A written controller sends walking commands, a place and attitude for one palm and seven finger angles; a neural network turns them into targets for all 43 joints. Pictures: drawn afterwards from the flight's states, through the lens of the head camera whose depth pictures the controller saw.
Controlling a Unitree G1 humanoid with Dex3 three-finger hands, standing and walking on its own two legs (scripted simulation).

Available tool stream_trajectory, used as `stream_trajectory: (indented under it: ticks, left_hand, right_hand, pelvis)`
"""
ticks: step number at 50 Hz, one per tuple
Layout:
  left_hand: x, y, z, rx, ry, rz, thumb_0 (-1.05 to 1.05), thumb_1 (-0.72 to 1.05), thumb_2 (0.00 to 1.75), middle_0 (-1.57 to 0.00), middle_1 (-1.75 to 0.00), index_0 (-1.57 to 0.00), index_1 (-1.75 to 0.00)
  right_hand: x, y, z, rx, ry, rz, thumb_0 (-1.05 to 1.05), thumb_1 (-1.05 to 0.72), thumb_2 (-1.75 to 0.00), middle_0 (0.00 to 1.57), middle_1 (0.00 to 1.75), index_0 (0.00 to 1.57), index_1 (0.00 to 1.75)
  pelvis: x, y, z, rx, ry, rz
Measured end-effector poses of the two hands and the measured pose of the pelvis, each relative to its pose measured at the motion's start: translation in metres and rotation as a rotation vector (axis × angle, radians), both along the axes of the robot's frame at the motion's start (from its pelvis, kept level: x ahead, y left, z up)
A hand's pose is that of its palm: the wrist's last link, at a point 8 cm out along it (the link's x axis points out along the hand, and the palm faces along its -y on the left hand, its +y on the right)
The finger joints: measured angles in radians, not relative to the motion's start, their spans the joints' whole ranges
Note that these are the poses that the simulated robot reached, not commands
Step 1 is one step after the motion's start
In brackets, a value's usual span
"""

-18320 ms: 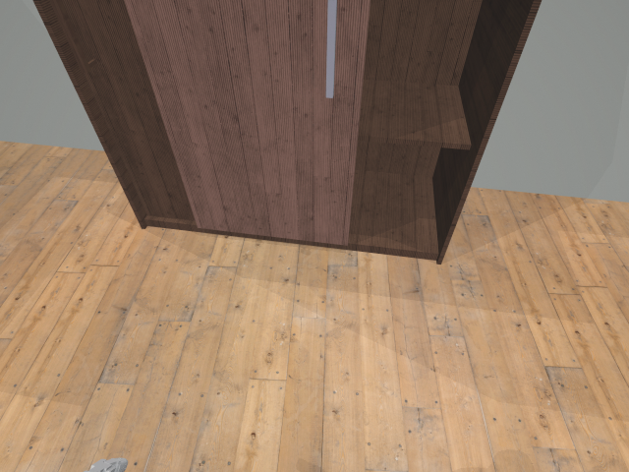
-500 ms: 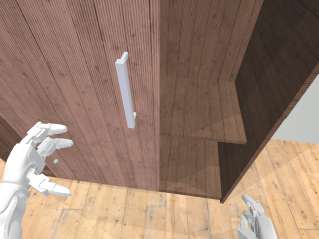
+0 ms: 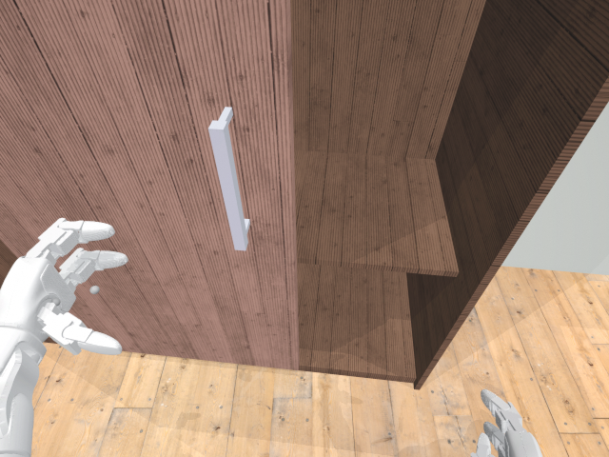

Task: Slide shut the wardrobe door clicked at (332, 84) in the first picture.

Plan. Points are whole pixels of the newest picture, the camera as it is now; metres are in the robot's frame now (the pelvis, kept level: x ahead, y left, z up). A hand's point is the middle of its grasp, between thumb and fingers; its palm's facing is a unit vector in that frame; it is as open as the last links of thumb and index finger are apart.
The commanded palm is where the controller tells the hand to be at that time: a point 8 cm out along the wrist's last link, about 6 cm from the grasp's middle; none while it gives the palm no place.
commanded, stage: raise the hand with hooked fingers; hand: left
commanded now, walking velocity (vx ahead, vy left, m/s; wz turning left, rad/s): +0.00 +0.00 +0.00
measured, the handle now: (234, 186) +0.48 +0.15 +0.09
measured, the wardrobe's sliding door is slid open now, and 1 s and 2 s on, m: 0.38 0.38 0.38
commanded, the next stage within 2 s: move the hooked fingers beside the handle in 0.18 s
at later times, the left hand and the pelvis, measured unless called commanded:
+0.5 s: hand (104, 280) +0.28 +0.26 +0.12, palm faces +0.05 -1.00 -0.04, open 13.9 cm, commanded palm +0.26 +0.31 +0.12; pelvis -0.01 +0.00 +0.00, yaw +1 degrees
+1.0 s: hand (140, 246) +0.34 +0.24 +0.11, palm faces +0.04 -1.00 -0.04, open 13.9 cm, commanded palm +0.32 +0.29 +0.11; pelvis +0.00 +0.00 +0.00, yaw -1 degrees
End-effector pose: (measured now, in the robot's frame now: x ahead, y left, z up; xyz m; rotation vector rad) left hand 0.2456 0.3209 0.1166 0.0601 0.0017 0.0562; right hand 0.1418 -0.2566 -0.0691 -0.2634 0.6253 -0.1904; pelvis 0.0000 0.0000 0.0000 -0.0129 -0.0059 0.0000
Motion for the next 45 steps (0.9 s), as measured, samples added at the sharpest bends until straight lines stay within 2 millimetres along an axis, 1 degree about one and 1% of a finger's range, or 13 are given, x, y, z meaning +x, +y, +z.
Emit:
stream_trajectory:
  ticks: [8,15,18,22,28,35,45]
  left_hand:
    - [-0.005,0.002,0.005,0.006,-0.011,0.006,-0.01,-0.49,0.30,-0.30,-1.20,-0.31,-1.20]
    - [-0.009,0.003,0.004,-0.001,0.001,0.004,-0.01,-0.49,0.30,-0.30,-1.20,-0.31,-1.20]
    - [-0.007,0.002,0.003,-0.007,-0.006,0.009,-0.01,-0.50,0.30,-0.30,-1.20,-0.31,-1.20]
    - [0.002,-0.001,0.001,-0.018,-0.012,0.009,-0.01,-0.50,0.30,-0.30,-1.20,-0.31,-1.20]
    - [0.021,-0.013,0.002,-0.015,-0.014,-0.022,-0.01,-0.50,0.30,-0.30,-1.20,-0.30,-1.20]
    - [0.041,-0.018,0.000,-0.023,0.002,-0.021,-0.01,-0.50,0.30,-0.30,-1.20,-0.31,-1.20]
    - [0.062,-0.028,-0.001,-0.022,0.003,-0.032,-0.01,-0.49,0.30,-0.30,-1.20,-0.31,-1.20]
  right_hand:
    - [-0.001,0.006,-0.002,0.018,-0.007,0.012,0.01,-0.90,-0.90,0.20,0.30,0.21,0.30]
    - [0.003,0.011,-0.002,0.028,-0.026,0.024,0.01,-0.90,-0.90,0.20,0.30,0.21,0.30]
    - [0.004,0.012,-0.002,0.025,-0.027,0.030,0.01,-0.90,-0.90,0.20,0.30,0.21,0.30]
    - [0.004,0.012,-0.003,0.018,-0.017,0.034,0.01,-0.90,-0.90,0.21,0.30,0.21,0.30]
    - [0.000,0.010,-0.002,0.016,-0.010,0.018,0.01,-0.90,-0.90,0.21,0.30,0.21,0.30]
    - [-0.009,0.006,-0.005,0.018,0.020,-0.012,0.01,-0.90,-0.90,0.20,0.30,0.21,0.30]
    - [-0.021,0.002,-0.013,0.019,0.086,-0.043,0.01,-0.90,-0.90,0.20,0.30,0.21,0.30]
  pelvis:
    - [-0.003,-0.001,0.000,-0.001,-0.006,0.003]
    - [-0.006,0.000,0.000,-0.001,-0.006,0.005]
    - [-0.008,0.000,0.000,-0.003,-0.007,0.010]
    - [-0.010,0.000,0.000,-0.004,-0.004,0.014]
    - [-0.010,0.001,0.000,-0.002,0.002,0.008]
    - [-0.006,0.001,0.000,0.002,0.013,-0.001]
    - [-0.001,0.002,0.000,0.004,0.031,-0.009]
